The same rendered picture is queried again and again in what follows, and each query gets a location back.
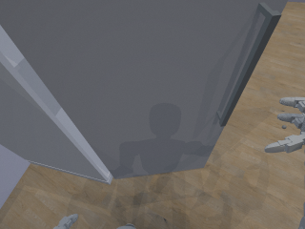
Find handle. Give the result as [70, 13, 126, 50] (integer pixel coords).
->
[216, 2, 282, 127]

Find robot left hand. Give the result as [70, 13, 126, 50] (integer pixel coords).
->
[53, 214, 78, 229]

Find robot right hand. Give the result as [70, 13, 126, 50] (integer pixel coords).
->
[264, 96, 305, 154]

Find fridge door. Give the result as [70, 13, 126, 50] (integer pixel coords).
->
[0, 0, 288, 179]

